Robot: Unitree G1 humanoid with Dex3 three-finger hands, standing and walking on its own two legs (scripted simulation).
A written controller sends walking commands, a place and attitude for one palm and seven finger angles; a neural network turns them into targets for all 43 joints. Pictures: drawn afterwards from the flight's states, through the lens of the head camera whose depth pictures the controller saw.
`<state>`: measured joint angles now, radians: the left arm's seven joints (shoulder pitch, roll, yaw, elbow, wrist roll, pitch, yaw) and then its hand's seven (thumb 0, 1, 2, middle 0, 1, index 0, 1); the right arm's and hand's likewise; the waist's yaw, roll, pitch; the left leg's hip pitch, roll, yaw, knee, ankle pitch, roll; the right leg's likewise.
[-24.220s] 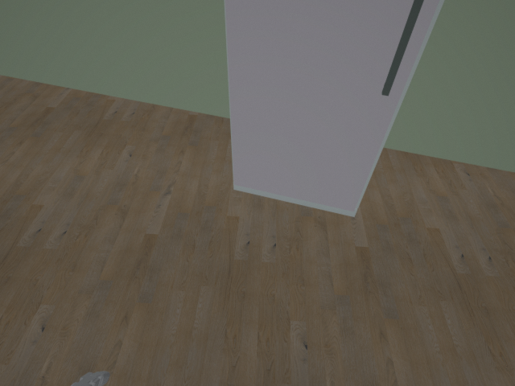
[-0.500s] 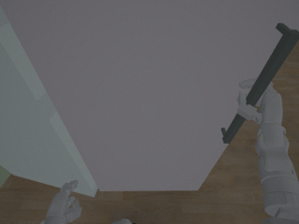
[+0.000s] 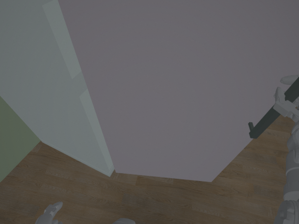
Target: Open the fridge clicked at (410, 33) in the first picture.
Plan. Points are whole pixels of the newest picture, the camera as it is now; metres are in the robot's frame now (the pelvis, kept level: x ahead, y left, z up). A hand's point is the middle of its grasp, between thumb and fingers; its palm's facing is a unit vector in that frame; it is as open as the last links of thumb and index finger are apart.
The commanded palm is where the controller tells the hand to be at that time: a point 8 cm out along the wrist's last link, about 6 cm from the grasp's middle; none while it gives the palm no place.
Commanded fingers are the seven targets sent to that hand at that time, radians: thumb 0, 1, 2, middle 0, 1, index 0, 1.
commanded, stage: stop walking and hold the door back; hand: right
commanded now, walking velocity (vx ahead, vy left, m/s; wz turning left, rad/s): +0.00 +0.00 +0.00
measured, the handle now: (285, 92) +0.47 -0.26 +0.14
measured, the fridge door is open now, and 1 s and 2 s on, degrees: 70 72 71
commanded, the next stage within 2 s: loosen the grip on the handle in 0.40 s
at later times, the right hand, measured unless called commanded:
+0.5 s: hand (282, 112) +0.40 -0.24 +0.13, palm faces +0.19 +0.95 -0.26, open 5.5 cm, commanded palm +0.37 -0.29 +0.14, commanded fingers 0.00 -0.78 -0.84 0.45 1.40 0.45 1.40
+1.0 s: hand (282, 115) +0.40 -0.24 +0.12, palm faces +0.20 +0.95 -0.26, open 13.6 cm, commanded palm +0.37 -0.29 +0.14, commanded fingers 0.00 0.55 -0.20 0.25 1.15 0.25 1.15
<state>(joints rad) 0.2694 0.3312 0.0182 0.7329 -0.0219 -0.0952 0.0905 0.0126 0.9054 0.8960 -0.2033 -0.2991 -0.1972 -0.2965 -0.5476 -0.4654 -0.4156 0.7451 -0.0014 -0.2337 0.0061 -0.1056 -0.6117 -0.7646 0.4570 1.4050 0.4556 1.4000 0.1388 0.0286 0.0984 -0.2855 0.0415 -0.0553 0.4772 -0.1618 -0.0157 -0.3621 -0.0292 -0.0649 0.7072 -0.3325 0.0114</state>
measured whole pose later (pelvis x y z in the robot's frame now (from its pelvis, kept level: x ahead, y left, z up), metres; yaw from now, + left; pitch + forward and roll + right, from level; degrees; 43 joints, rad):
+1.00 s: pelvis +0.01 -0.01 -0.02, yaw +1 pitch +5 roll +0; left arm 0.31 0.28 0.01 0.69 -0.02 -0.09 0.07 0.01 0.90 0.90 -0.20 -0.30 -0.20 -0.30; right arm -0.42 -0.43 -0.32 0.56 0.05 -0.34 0.09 -0.01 0.47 -0.25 0.41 1.32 0.34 1.27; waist 0.03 0.00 -0.02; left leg -0.44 0.01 0.06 0.64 -0.29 0.02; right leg -0.45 -0.06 -0.06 0.65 -0.28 0.01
